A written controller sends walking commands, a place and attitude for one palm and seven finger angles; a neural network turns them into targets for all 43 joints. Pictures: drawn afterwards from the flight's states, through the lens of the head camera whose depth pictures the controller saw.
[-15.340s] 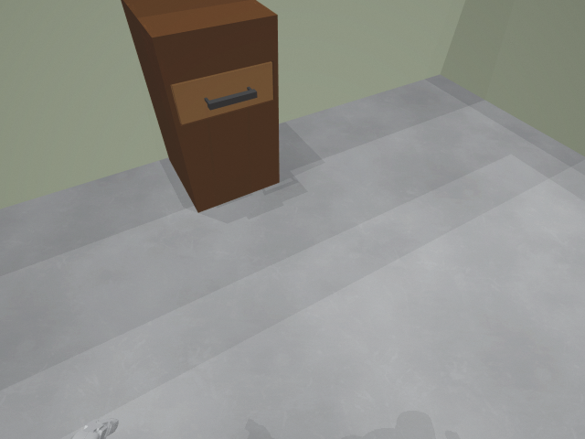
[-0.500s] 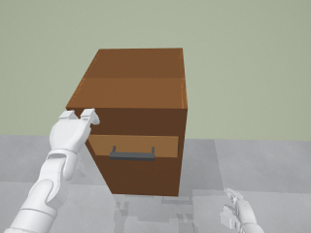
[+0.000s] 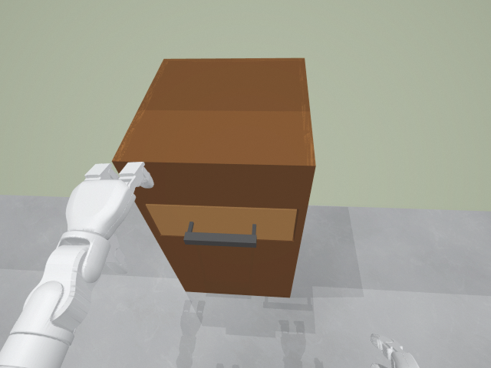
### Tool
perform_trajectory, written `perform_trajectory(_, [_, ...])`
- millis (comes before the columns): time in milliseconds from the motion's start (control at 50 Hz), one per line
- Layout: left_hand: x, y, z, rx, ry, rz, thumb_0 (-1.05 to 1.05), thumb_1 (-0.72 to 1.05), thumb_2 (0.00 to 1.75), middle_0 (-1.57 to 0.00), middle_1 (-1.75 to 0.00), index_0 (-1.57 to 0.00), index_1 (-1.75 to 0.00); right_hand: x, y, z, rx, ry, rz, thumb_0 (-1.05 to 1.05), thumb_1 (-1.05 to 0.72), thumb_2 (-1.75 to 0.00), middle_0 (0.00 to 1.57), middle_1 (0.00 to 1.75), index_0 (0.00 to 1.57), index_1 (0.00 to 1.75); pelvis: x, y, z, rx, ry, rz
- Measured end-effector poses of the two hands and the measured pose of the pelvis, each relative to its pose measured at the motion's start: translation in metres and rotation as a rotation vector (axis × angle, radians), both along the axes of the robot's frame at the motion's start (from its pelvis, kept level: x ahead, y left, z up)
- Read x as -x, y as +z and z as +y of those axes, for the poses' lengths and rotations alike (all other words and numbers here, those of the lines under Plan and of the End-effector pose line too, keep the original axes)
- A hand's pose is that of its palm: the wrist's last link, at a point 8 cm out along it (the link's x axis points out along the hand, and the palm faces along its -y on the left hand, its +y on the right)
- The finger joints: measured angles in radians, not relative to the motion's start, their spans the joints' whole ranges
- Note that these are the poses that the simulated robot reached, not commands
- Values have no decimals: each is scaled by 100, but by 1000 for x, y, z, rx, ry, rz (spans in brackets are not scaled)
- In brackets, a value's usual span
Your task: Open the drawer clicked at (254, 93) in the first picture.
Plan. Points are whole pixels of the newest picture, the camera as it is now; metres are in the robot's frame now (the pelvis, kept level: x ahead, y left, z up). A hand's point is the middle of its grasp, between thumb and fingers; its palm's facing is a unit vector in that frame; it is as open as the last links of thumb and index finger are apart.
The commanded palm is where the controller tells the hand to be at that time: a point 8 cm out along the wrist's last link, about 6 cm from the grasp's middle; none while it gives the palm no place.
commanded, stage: move the hooked fingers above the handle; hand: left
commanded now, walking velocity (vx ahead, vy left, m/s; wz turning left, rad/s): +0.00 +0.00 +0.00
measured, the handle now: (221, 232) +0.47 +0.14 -0.22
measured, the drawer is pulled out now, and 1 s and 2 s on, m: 0.00 0.00 0.00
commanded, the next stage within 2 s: none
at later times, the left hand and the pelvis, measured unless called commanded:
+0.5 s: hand (159, 234) +0.33 +0.21 +0.00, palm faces -0.06 -0.05 -1.00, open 13.9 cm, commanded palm +0.32 +0.21 +0.05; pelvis -0.01 -0.04 -0.01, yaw -1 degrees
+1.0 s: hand (194, 241) +0.37 +0.17 -0.09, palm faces -0.13 -0.03 -0.99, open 13.8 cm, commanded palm +0.36 +0.18 -0.03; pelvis -0.02 -0.06 -0.05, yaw -1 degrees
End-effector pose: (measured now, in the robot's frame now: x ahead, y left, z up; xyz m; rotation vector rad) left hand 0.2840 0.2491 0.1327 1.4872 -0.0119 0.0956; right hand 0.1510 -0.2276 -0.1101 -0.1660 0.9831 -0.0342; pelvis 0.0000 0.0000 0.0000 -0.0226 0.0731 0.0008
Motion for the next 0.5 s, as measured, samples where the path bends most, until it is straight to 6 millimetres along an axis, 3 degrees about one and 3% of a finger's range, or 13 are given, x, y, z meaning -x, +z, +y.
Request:
perform_trajectory(60, [0,-6,-5,13,9,37,0,-49,30,-32,-120,-31,-120,-7,3,0,-10,1,-24,2,-91,-89,20,30,20,30,-1,0,-2,-1,-1,0])
perform_trajectory(240, [-2,-52,-31,11,-61,149,0,-49,30,-32,-120,-31,-120,-14,11,-15,27,10,-63,1,-91,-89,20,30,20,30,5,-3,-19,-9,-11,21])
perform_trajectory(400, [-18,-58,-31,-21,-12,64,0,-49,30,-32,-120,-32,-120,3,-3,-42,56,-34,-22,1,-91,-89,20,30,20,30,9,-10,-35,-14,-13,73])
perform_trajectory(500, [-27,-78,-38,-30,35,129,0,-49,30,-32,-120,-31,-120,21,-14,-59,58,-81,19,1,-91,-89,20,30,20,30,10,-14,-43,-20,-26,106])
